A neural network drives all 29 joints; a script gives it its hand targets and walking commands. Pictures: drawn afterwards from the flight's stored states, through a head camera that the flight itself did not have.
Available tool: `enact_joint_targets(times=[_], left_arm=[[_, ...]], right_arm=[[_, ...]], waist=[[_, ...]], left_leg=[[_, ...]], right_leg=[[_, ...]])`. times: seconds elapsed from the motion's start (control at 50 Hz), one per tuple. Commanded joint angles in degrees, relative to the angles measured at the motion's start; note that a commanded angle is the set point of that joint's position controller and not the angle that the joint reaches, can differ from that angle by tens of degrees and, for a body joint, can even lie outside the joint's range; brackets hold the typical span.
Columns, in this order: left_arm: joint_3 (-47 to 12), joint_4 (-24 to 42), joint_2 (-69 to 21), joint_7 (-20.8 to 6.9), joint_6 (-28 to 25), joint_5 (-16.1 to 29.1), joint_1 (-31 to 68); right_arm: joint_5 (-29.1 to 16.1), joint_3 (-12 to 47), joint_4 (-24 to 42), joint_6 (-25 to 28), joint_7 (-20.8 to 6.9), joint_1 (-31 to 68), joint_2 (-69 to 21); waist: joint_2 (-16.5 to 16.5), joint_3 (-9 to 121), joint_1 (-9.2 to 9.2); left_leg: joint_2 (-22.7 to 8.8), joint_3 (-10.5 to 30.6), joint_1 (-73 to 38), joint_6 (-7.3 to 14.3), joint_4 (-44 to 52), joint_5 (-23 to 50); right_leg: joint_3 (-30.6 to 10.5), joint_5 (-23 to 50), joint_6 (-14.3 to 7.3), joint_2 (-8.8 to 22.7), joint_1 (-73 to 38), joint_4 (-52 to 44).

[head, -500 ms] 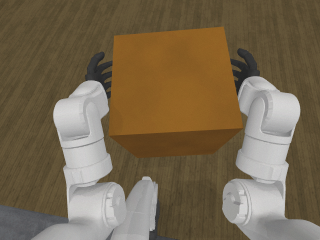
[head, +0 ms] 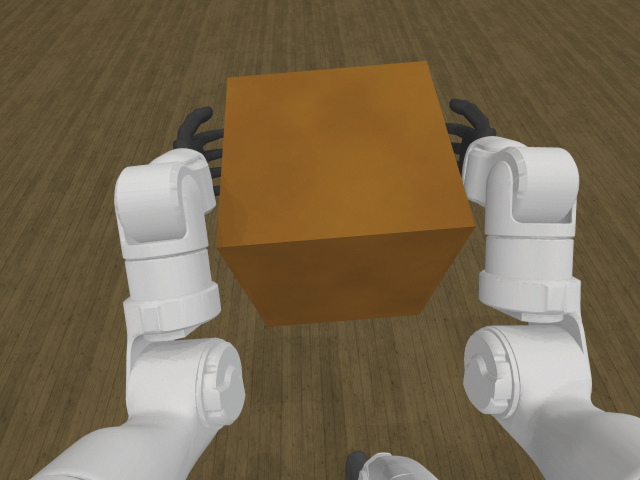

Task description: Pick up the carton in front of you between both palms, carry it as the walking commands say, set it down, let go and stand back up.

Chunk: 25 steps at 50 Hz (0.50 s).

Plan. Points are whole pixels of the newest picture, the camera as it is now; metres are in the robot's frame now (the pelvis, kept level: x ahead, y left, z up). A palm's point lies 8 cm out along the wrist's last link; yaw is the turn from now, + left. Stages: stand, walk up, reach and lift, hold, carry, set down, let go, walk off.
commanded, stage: carry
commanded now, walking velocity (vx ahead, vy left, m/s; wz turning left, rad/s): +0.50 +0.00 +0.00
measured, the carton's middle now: (336, 212) +0.39 -0.03 +0.12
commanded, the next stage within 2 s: none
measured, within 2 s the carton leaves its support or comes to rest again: neither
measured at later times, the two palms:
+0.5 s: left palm (190, 121) +0.64 +0.18 +0.10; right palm (369, 109) +0.64 -0.12 +0.09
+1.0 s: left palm (214, 56) +0.83 +0.16 +0.11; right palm (364, 50) +0.84 -0.14 +0.10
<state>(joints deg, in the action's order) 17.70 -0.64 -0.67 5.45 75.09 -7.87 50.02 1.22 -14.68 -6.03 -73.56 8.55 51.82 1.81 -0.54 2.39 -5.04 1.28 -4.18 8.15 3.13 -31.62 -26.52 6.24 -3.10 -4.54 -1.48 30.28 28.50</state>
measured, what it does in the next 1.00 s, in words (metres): walks ahead: right foot, then left foot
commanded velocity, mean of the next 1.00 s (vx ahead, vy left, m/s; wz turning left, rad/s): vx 0.32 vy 0.00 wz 0.00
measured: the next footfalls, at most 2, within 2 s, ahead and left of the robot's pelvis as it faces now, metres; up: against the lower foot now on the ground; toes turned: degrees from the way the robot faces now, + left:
right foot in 0.02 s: +0.16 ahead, -0.08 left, +0.00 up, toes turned -3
left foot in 0.46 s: +0.43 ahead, +0.12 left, +0.00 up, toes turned +9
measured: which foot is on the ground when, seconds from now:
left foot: down 0.00-0.00, up 0.02-0.44, down 0.46-0.90, up 0.92-1.00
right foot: up 0.00-0.00, down 0.02-0.46, up 0.48-0.84, down 0.86-1.00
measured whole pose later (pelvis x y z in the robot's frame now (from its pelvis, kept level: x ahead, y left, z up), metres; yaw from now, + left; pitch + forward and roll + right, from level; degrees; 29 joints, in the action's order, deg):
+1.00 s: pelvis +0.57 +0.00 +0.01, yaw +2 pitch +3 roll -1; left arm 7.2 14.0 -8.1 4.6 70.2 -7.6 12.1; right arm 7.4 -8.0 15.5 -71.6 5.3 11.2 -7.7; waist -2.1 7.1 0.6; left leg -3.1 -5.4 11.9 -2.1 -35.1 -30.4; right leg 12.4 -7.9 -4.0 1.0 20.8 25.7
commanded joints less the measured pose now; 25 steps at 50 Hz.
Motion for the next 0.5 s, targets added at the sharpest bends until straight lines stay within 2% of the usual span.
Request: enact_joint_targets(times=[0.0,0.02,0.04,0.06,0.08,0.1,0.14,0.22,0.3,0.36,0.4,0.42,0.44,0.46,0.48], left_arm=[[-33.8,-7.9,-49.6,-9.8,1.5,22.6,34.4],[-32.9,-9.7,-49.2,-10.1,1.6,23.1,36.9],[-32.8,-9.6,-52.4,-10.5,1.6,25.2,37.4],[-33.1,-8.0,-55.4,-11.0,1.7,27.4,40.0],[-33.8,-6.7,-58.3,-11.5,1.7,29.3,42.8],[-34.3,-5.8,-61.4,-12.0,1.5,31.0,45.2],[-34.8,-6.3,-65.6,-12.9,0.8,32.8,45.3],[-35.8,-5.9,-70.2,-14.2,-1.9,33.5,43.5],[-37.0,-4.7,-71.0,-14.8,-4.4,31.1,35.0],[-39.4,-1.2,-70.5,-14.7,-5.8,28.6,27.3],[-41.6,2.5,-69.3,-14.3,-6.4,27.1,21.4],[-42.6,4.4,-68.6,-14.1,-6.6,26.5,18.4],[-43.8,6.0,-67.5,-14.0,-6.6,25.8,15.1],[-44.9,7.3,-65.9,-14.1,-6.5,25.3,11.5],[-46.0,8.9,-67.7,-14.4,-6.3,25.7,10.1]], right_arm=[[-25.0,33.4,-1.1,-2.3,-16.4,39.7,-57.8],[-24.0,31.4,-2.2,-3.0,-15.9,40.8,-58.8],[-23.1,30.6,-1.9,-3.3,-15.3,41.8,-58.1],[-22.4,29.7,-1.5,-3.4,-14.7,42.7,-59.0],[-21.5,28.8,-1.1,-3.2,-14.1,42.7,-59.9],[-20.3,27.7,-1.1,-3.1,-13.5,41.8,-60.2],[-17.8,26.0,-2.5,-2.5,-12.7,37.9,-61.3],[-14.9,26.8,-3.5,0.1,-12.2,32.8,-63.9],[-14.2,30.7,-2.1,2.7,-12.3,25.7,-67.1],[-15.1,35.4,2.9,4.2,-12.9,21.7,-69.3],[-15.9,38.6,7.5,4.8,-13.4,18.8,-69.8],[-16.1,39.8,9.7,5.1,-13.8,16.3,-69.9],[-16.4,41.0,11.5,5.3,-14.2,13.1,-69.6],[-16.5,41.5,13.3,5.3,-14.7,9.7,-69.0],[-15.3,42.0,13.7,5.8,-14.8,7.2,-66.5]], waist=[[2.6,28.4,7.72],[15.2,30.6,7.97],[13.6,29.4,8.46],[9.6,26.8,8.83],[4.3,25.0,8.45],[2.9,24.0,8.13],[4.1,25.0,7.55],[5.2,24.3,7.99],[7.9,22.8,8.86],[9.4,21.4,8.86],[10.0,22.9,7.29],[9.1,25.2,5.86],[7.1,27.8,4.85],[0.1,31.7,3.77],[-15.0,36.2,3.77]], left_leg=[[-5.5,-0.2,9.8,-0.3,-23.0,24.4],[3.5,1.7,27.2,-1.8,-38.4,-3.9],[1.7,5.7,33.8,-0.6,-46.0,-5.6],[-0.1,6.4,35.9,0.0,-45.6,-2.9],[-1.3,6.2,35.8,0.0,-43.0,0.5],[-2.6,6.1,34.8,-0.3,-39.8,3.0],[-3.5,5.3,32.0,-1.3,-34.2,5.2],[-3.8,2.2,33.2,-3.0,-21.3,8.7],[-2.6,-2.0,29.9,-3.0,-7.7,17.6],[-0.7,-4.9,24.9,-2.5,1.6,23.3],[0.9,-7.5,15.0,-1.7,8.7,27.2],[1.5,-9.3,4.4,-1.1,13.0,30.3],[-2.3,-6.1,-8.3,0.0,12.1,29.7],[-13.8,8.0,-20.5,2.0,7.4,38.0],[-24.8,28.7,-37.1,12.0,7.5,41.7]], right_leg=[[-15.1,11.3,-3.3,12.7,-36.6,-0.5],[-37.4,12.4,-13.4,23.6,-47.5,-3.0],[-41.1,5.2,-15.0,23.5,-46.4,-4.9],[-36.3,5.0,-12.9,20.6,-43.7,-5.4],[-31.5,7.8,-11.1,19.1,-40.5,-5.9],[-28.1,9.1,-9.5,18.2,-37.6,-6.7],[-24.3,8.5,-7.5,17.0,-35.7,-8.7],[-18.5,15.3,-7.4,16.7,-38.4,-10.6],[-10.7,25.0,-4.3,14.1,-41.0,-9.7],[-5.5,31.8,-2.5,12.3,-42.4,-7.9],[-2.1,38.8,-0.6,11.2,-41.2,-2.4],[0.8,38.5,1.0,10.2,-37.4,3.9],[1.4,29.5,2.8,9.4,-29.3,10.6],[1.3,8.2,4.4,7.9,-18.4,20.8],[-2.3,-19.3,5.7,1.0,1.9,33.6]])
